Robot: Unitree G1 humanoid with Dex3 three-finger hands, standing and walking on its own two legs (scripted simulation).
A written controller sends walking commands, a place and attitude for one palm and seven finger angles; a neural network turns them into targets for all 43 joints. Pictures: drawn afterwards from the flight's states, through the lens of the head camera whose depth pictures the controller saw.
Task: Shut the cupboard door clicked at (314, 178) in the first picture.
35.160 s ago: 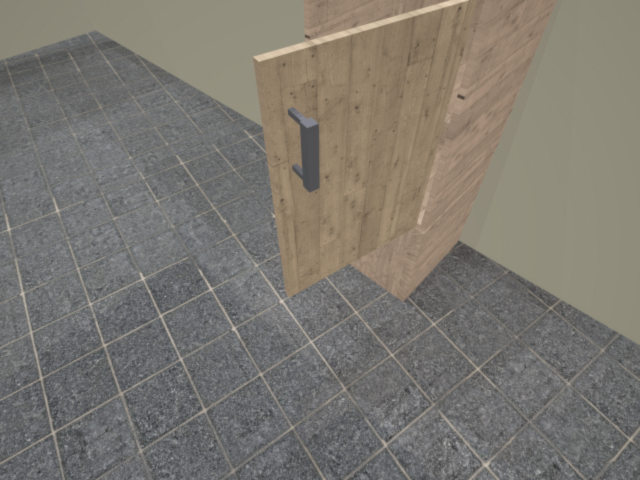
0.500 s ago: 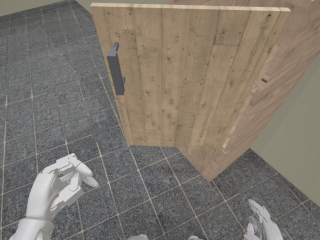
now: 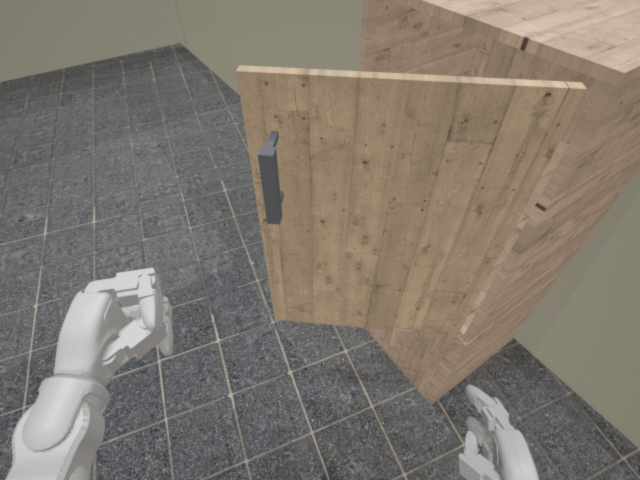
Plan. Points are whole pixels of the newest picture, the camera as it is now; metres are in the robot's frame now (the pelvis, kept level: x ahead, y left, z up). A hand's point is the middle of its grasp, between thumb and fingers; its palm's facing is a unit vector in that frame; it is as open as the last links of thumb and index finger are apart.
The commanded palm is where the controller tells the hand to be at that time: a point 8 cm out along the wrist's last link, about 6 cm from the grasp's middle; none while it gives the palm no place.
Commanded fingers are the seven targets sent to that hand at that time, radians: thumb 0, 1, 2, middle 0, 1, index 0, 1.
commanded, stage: raise the hand and make a fist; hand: left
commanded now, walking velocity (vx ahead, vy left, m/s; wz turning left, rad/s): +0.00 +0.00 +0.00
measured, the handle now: (273, 178) +0.49 +0.13 +0.12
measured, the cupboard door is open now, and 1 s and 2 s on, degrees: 50 50 50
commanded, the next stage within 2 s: bring the fist close to the handle in 0.40 s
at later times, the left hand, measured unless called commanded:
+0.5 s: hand (193, 348) +0.22 +0.16 +0.12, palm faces +0.02 -1.00 -0.06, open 3.1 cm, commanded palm +0.19 +0.22 +0.12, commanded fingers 0.00 0.90 0.90 -1.30 -1.50 -1.30 -1.50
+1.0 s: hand (245, 274) +0.31 +0.13 +0.13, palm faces +0.04 -1.00 -0.02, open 3.1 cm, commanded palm +0.28 +0.18 +0.12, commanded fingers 0.00 0.90 0.90 -1.30 -1.50 -1.30 -1.50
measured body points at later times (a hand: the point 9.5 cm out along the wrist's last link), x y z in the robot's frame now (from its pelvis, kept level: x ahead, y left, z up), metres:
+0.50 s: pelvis -0.01 -0.02 +0.01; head -0.02 -0.04 +0.46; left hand +0.21 +0.21 +0.12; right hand +0.17 -0.24 -0.06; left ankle -0.01 +0.06 -0.72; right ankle +0.01 -0.10 -0.72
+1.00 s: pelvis -0.01 -0.04 +0.01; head -0.01 -0.06 +0.46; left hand +0.30 +0.18 +0.13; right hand +0.16 -0.27 -0.08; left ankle -0.01 +0.06 -0.72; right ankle +0.01 -0.10 -0.72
